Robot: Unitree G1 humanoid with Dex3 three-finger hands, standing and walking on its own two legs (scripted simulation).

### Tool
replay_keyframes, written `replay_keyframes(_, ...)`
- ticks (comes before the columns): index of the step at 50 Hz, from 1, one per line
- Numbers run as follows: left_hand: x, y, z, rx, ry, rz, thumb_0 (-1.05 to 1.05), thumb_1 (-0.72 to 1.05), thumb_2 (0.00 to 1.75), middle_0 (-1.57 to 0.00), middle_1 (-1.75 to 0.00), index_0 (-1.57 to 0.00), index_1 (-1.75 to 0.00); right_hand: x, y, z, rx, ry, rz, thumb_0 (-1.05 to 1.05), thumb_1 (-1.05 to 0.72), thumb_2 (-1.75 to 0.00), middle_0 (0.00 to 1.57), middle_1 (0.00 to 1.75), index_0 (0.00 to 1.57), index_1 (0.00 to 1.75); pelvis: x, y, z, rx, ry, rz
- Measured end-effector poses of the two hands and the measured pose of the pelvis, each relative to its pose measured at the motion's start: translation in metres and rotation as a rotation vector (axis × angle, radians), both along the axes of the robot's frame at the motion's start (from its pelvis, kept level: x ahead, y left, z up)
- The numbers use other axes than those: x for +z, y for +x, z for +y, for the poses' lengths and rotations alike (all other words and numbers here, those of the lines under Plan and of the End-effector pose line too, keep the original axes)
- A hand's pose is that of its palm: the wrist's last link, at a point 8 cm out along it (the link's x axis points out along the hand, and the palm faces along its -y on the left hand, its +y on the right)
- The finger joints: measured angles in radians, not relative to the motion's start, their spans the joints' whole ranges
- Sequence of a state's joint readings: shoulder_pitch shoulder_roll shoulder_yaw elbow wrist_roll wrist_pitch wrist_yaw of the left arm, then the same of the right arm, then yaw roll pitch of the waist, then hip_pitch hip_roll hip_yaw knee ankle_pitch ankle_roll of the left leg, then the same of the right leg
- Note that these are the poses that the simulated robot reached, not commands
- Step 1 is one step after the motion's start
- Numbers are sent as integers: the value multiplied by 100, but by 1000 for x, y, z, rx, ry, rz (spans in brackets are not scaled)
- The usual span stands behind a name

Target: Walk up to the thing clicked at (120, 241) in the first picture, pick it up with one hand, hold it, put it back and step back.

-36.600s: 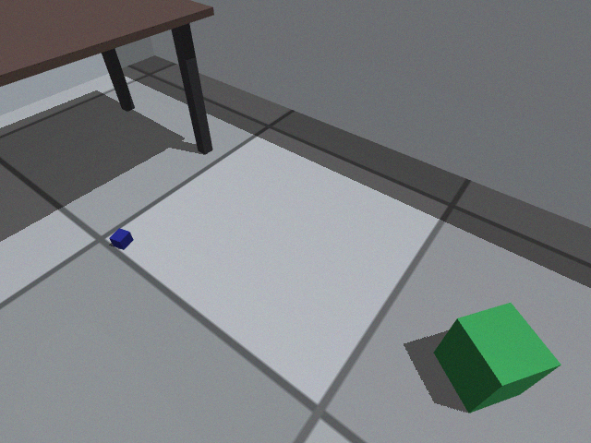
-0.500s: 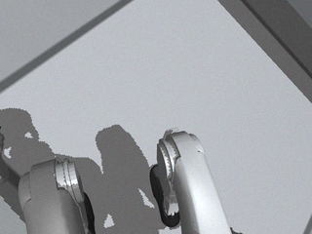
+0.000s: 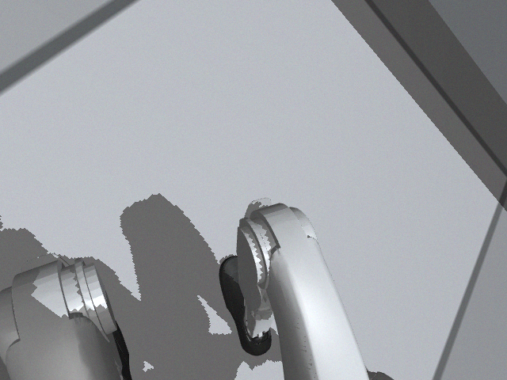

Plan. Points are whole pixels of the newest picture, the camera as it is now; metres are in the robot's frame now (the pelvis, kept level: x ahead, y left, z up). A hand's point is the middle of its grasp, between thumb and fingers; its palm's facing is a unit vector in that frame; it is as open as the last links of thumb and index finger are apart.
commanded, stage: rest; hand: left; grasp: from above
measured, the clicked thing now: out of the picture +0.38 +0.38 -0.28
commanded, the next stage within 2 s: open in 0.24 s
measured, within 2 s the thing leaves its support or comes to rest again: neither
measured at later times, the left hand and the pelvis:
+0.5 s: hand out of the picture +0.39 +0.36 -0.23, palm faces -0.14 -0.44 -0.89, open 6.6 cm; pelvis -0.01 +0.01 +0.00, yaw -1 degrees
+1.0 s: hand out of the picture +0.39 +0.37 -0.24, palm faces -0.14 -0.43 -0.89, open 11.4 cm; pelvis -0.01 +0.01 +0.01, yaw -2 degrees
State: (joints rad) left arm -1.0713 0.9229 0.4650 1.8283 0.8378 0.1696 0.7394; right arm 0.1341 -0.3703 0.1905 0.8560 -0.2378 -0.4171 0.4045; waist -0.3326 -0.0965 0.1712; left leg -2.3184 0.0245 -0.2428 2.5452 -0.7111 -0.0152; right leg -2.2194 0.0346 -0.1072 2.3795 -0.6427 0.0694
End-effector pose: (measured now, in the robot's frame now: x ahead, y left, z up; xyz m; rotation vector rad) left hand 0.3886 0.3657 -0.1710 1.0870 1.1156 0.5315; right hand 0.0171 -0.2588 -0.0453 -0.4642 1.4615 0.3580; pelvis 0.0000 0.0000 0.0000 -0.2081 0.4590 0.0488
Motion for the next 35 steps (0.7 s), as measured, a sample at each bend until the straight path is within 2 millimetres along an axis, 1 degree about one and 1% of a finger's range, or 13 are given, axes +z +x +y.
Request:
replay_keyframes(5,0,0,0,29,0,-8,-11,37,15,-89,-19,-119,-26,2,-2,5,11,10,-7,1,-90,-90,20,30,20,30,0,-2,1,-2,-8,-14)
replay_keyframes(21,-1,1,0,39,-5,-3,-9,37,16,-87,-23,-117,-29,9,-8,18,35,28,-49,1,-90,-90,20,30,20,30,1,-10,5,-10,-31,-55)
replay_keyframes(23,-1,1,0,45,-7,-3,-8,36,18,-86,-25,-113,-30,10,-8,18,39,28,-49,1,-90,-90,20,30,20,30,2,-10,5,-10,-33,-56)
replay_keyframes(27,-3,1,0,45,-11,-2,-6,33,25,-82,-31,-100,-34,14,-10,18,40,20,-49,1,-90,-89,20,30,20,30,3,-11,6,-11,-36,-60)
replay_keyframes(35,-8,-1,2,54,-5,-2,-2,21,45,-72,-43,-76,-45,21,-11,16,52,7,-34,1,-89,-89,20,30,20,30,4,-12,6,-9,-41,-65)
